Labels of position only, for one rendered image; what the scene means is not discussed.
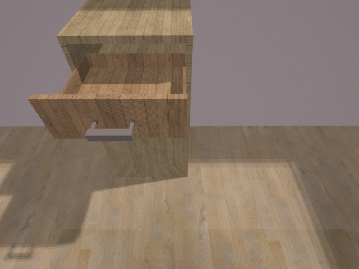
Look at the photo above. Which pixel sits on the handle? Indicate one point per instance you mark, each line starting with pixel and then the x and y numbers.
pixel 94 134

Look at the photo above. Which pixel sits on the drawer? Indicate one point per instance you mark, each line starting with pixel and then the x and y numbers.
pixel 115 88

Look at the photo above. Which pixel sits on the cabinet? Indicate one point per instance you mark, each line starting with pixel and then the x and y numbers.
pixel 136 26

